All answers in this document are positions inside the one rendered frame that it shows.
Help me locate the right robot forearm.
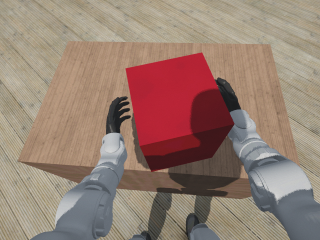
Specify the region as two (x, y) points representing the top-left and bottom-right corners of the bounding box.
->
(228, 109), (314, 198)

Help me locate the left robot hand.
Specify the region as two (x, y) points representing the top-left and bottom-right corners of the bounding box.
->
(106, 96), (131, 135)

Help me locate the right robot hand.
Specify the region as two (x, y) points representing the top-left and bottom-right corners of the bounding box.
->
(215, 77), (241, 112)

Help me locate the carton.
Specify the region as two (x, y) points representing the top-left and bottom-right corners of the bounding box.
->
(125, 52), (234, 172)

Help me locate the right robot upper arm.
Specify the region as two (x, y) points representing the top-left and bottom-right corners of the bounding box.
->
(248, 159), (320, 240)

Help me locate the right robot shin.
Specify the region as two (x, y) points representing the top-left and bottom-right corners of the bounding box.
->
(191, 223), (209, 233)

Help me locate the left robot forearm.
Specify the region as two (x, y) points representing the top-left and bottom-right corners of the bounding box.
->
(55, 132), (128, 227)

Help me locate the right robot thigh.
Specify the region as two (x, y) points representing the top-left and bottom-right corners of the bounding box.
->
(189, 227), (221, 240)

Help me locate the pedestal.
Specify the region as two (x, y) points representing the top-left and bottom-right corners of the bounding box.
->
(18, 41), (301, 199)

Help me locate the left robot upper arm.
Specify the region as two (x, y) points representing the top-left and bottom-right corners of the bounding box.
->
(30, 188), (113, 240)

